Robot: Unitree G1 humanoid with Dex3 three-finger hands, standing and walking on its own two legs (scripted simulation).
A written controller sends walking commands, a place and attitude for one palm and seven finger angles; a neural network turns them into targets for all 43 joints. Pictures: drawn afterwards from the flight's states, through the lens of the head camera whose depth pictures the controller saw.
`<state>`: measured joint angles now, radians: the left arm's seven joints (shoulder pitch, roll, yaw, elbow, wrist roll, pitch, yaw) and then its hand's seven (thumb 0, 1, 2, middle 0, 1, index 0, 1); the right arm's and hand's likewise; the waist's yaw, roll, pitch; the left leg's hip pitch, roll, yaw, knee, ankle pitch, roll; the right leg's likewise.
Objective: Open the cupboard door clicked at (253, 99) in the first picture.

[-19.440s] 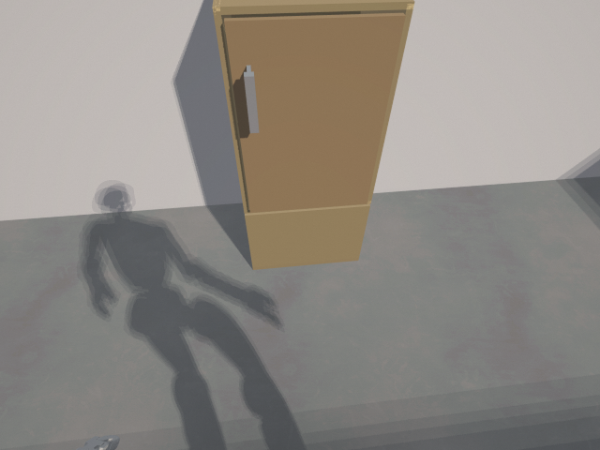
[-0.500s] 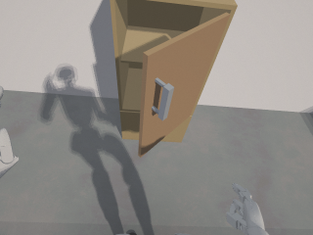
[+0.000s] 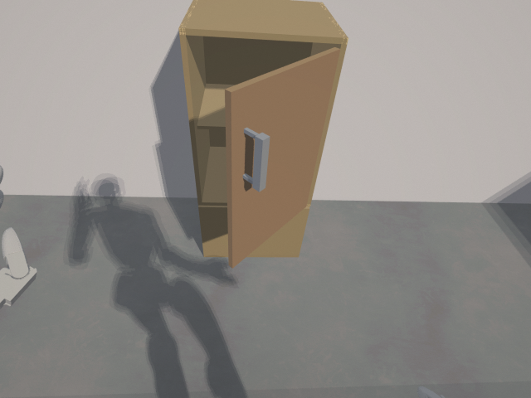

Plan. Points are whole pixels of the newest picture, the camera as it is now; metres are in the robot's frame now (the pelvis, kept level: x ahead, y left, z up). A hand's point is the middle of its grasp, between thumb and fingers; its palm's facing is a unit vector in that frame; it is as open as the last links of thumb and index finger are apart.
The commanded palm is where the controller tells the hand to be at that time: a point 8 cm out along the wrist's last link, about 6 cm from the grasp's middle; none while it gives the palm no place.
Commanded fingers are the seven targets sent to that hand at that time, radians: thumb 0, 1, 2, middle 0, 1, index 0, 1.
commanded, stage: stop stepping back and stand still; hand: left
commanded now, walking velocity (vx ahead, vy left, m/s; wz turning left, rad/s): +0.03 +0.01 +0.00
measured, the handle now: (254, 159) +0.62 +0.05 +0.03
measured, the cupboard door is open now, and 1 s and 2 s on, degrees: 46 46 46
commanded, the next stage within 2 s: let the arm hang, fingers relaxed in 0.34 s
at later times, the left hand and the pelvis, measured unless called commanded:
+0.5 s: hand (48, 321) +0.18 +0.27 +0.11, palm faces +0.31 -0.83 -0.47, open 7.4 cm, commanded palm none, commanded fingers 0.00 0.90 0.90 -0.20 -0.30 -0.20 -0.30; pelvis -0.04 +0.01 +0.01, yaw -1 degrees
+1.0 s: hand out of the picture -0.15 +0.20 -0.16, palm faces +0.05 -0.97 -0.23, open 7.3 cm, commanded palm none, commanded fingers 0.00 0.90 0.90 -0.20 -0.30 -0.20 -0.30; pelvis -0.06 +0.00 +0.01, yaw +3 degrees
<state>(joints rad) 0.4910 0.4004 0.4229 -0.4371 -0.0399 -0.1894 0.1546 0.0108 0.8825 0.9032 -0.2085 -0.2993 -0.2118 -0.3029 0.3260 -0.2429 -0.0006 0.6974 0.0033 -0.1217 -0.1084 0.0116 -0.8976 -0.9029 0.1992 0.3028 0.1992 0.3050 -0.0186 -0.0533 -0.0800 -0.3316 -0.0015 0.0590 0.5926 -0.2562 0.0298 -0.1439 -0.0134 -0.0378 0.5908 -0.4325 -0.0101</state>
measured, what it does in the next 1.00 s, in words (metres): shifts its weight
